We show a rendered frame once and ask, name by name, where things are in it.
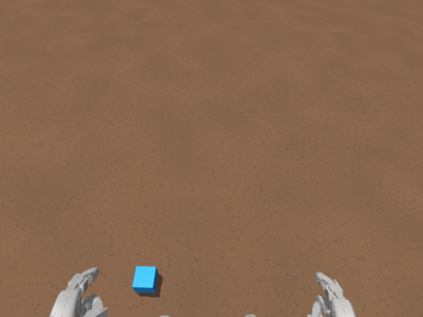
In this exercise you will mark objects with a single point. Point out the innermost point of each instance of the left robot hand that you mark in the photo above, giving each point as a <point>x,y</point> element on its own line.
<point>69,304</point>

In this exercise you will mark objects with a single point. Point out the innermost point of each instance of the right robot hand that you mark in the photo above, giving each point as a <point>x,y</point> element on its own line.
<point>338,307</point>

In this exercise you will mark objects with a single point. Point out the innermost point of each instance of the cube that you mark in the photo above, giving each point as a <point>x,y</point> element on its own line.
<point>145,279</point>

